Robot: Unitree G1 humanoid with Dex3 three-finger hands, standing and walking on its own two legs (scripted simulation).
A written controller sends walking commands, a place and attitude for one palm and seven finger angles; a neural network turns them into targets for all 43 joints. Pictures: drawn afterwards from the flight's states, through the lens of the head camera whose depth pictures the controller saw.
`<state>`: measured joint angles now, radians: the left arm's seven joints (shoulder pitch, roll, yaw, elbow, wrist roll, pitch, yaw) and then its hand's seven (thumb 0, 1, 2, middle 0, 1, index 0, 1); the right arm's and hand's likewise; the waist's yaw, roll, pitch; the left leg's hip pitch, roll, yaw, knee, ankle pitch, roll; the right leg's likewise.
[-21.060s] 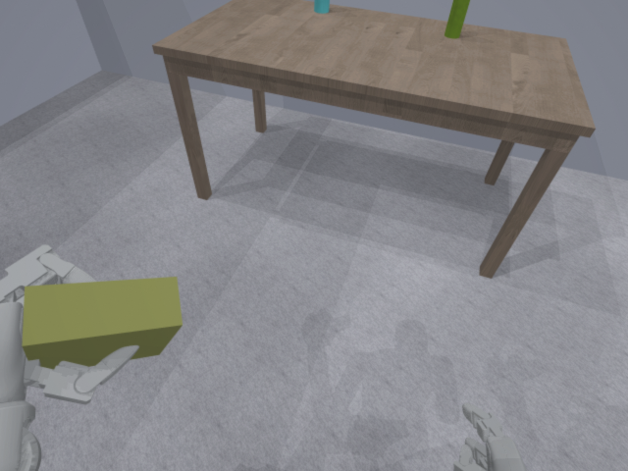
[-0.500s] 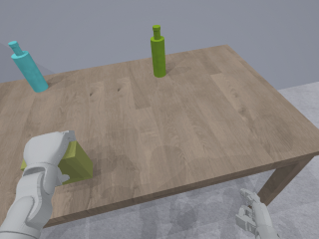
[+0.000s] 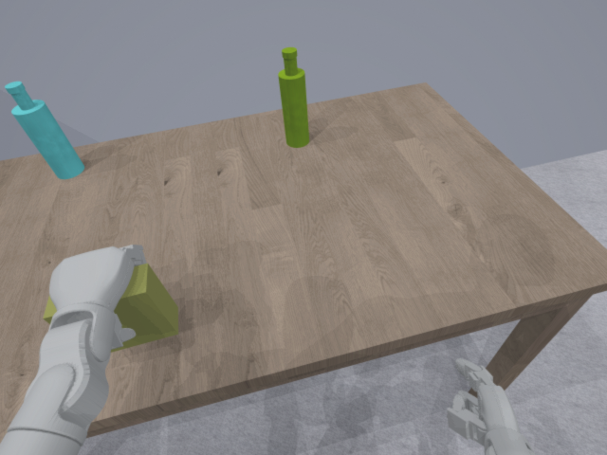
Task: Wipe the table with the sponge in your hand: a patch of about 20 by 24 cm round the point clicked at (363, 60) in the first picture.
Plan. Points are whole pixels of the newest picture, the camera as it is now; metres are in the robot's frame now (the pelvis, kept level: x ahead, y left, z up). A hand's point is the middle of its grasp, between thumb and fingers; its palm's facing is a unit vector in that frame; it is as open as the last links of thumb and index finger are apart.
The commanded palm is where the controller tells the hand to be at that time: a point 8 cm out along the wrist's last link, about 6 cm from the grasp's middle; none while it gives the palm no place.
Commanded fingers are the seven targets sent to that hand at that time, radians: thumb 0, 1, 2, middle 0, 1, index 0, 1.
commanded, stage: lower the sponge onto the table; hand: left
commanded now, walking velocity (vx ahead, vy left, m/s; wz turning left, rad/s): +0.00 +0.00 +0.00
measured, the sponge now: (125, 318) +0.26 +0.30 +0.03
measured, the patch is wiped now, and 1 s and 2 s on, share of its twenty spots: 0.00 0.00 0.10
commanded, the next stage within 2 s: wipe forward along the first lane in 1.36 s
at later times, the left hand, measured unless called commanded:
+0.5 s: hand (121, 306) +0.27 +0.30 +0.05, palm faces -0.06 -0.07 -1.00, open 9.0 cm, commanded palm +0.24 +0.30 +0.11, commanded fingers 0.00 0.10 1.30 -1.20 -1.60 -1.20 -1.60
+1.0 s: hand (122, 324) +0.25 +0.30 +0.03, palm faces -0.07 -0.07 -1.00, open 9.0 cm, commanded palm +0.23 +0.29 +0.09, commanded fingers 0.00 0.10 1.30 -1.20 -1.60 -1.20 -1.60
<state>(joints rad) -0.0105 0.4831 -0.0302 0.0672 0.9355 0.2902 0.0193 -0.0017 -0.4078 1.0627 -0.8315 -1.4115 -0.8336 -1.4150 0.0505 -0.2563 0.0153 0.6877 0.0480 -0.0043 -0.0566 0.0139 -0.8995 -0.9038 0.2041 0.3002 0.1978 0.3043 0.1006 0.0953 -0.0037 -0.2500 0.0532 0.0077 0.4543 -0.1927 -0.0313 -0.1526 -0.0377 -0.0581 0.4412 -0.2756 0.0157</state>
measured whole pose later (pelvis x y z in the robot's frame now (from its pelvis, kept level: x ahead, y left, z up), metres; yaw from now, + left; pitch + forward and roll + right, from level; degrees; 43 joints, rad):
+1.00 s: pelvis +0.00 +0.00 +0.00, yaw +0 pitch +1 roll -1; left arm 0.03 0.45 -0.02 0.18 0.97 0.20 0.12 0.00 -0.41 1.06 -0.83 -1.41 -0.83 -1.42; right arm 0.08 -0.25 -0.02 0.70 0.04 -0.02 -0.05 0.01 -0.90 -0.90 0.20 0.30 0.20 0.30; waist 0.10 0.08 -0.02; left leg -0.32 0.05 0.00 0.52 -0.22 -0.03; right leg -0.21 -0.04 -0.06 0.49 -0.29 0.02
